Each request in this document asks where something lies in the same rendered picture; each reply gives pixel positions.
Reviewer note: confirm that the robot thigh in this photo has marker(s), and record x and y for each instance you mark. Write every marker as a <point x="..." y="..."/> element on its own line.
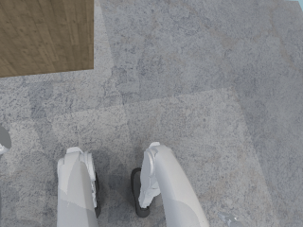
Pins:
<point x="181" y="204"/>
<point x="75" y="207"/>

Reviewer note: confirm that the robot right hand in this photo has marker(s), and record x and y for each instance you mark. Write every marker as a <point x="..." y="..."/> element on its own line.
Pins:
<point x="229" y="219"/>

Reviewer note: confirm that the right robot thigh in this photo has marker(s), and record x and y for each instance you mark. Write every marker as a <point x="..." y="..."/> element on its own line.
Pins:
<point x="181" y="204"/>

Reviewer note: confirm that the cabinet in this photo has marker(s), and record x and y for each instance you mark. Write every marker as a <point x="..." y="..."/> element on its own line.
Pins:
<point x="46" y="36"/>

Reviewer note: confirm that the left robot upper arm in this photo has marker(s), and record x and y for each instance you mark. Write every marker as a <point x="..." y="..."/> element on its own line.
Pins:
<point x="5" y="145"/>

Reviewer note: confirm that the left robot thigh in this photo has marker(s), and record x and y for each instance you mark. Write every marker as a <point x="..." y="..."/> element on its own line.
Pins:
<point x="75" y="207"/>

